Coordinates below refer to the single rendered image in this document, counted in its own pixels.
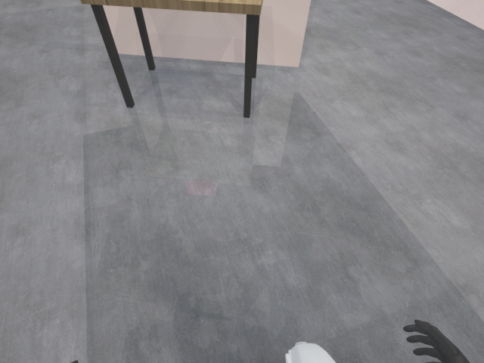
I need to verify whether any right robot hand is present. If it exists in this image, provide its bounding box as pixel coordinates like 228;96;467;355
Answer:
403;320;470;363

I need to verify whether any robot right thigh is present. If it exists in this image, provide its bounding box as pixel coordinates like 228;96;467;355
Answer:
285;343;336;363

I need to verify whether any table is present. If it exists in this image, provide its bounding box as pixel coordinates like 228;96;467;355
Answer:
80;0;263;118

